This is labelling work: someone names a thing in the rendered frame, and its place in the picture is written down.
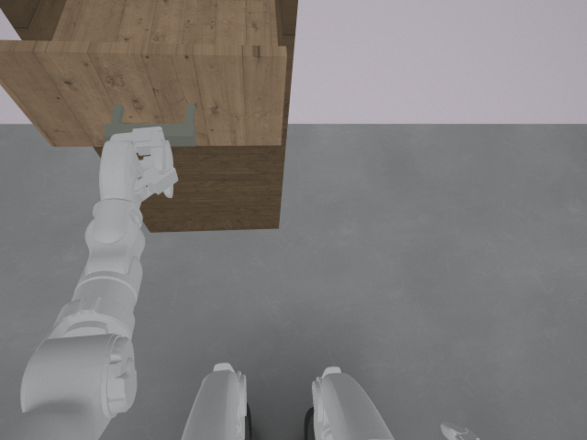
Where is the robot right thigh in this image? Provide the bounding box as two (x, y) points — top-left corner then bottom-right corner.
(312, 373), (394, 440)

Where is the left robot hand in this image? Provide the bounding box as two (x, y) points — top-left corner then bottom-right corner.
(99, 126), (178, 208)

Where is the handle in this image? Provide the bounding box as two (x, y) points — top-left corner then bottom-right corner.
(103, 104), (196, 147)

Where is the robot thigh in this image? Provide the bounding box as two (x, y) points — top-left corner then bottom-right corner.
(312, 373), (394, 440)
(181, 369), (247, 440)

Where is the left robot forearm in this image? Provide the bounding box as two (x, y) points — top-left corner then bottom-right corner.
(20, 199), (145, 412)

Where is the cabinet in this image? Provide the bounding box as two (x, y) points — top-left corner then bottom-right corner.
(0, 0), (298, 233)

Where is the right robot hand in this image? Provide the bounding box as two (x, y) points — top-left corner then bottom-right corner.
(440, 422), (480, 440)

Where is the drawer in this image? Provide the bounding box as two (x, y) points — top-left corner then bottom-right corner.
(0, 0), (287, 147)

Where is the robot left upper arm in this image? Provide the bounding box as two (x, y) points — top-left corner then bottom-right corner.
(0, 334), (137, 440)

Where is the robot left thigh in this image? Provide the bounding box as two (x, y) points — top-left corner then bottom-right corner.
(181, 369), (247, 440)

